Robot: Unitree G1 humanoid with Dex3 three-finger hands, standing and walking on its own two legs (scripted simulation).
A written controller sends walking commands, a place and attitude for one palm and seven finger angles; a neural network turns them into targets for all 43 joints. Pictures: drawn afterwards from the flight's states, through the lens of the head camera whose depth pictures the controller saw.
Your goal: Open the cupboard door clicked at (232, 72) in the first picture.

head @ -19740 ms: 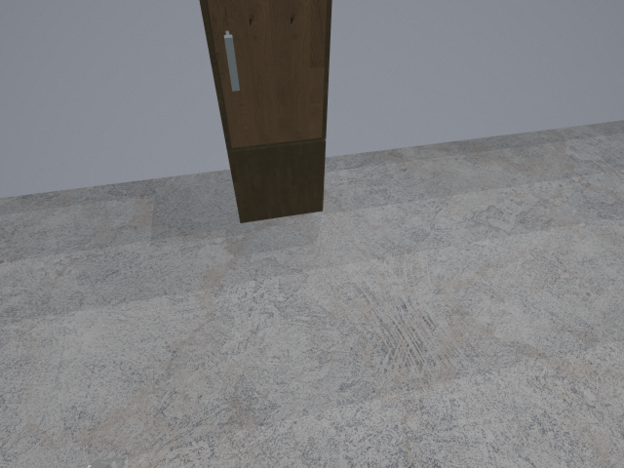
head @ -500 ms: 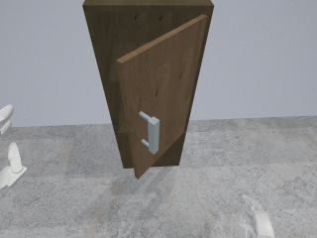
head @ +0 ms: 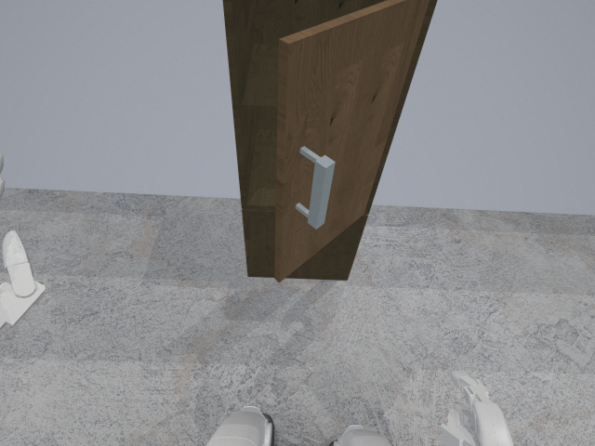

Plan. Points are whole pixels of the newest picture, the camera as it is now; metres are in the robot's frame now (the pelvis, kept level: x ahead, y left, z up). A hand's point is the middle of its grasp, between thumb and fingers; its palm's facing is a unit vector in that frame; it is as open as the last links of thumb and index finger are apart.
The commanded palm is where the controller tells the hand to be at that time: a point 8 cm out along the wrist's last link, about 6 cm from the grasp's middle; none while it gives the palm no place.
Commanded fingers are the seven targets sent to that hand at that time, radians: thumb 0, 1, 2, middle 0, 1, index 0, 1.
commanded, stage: step back with the hand held close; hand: left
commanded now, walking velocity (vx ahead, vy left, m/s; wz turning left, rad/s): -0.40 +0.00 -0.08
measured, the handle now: (311, 188) +0.54 +0.01 +0.01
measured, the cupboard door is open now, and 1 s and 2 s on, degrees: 45 45 45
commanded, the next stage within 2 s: stop stepping back and stand still in 0.14 s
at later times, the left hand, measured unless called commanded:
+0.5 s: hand out of the picture +0.07 +0.27 +0.20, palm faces +0.41 -0.83 -0.37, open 7.4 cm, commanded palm -0.01 +0.31 +0.20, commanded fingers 0.00 0.90 0.90 -0.20 -0.30 -0.20 -0.30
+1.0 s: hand out of the picture -0.01 +0.25 +0.19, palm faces +0.37 -0.83 -0.42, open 7.4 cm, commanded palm -0.06 +0.30 +0.20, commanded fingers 0.00 0.90 0.90 -0.20 -0.30 -0.20 -0.30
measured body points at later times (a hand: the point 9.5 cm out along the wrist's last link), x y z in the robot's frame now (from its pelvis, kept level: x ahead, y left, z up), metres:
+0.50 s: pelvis -0.16 +0.02 +0.02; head -0.15 +0.05 +0.47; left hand +0.05 +0.32 +0.21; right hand +0.01 -0.21 -0.04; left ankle -0.04 +0.10 -0.71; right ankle -0.18 -0.12 -0.67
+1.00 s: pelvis -0.23 +0.02 +0.02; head -0.24 +0.02 +0.47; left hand -0.04 +0.29 +0.21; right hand -0.14 -0.26 -0.07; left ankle -0.22 +0.16 -0.71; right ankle -0.26 -0.05 -0.72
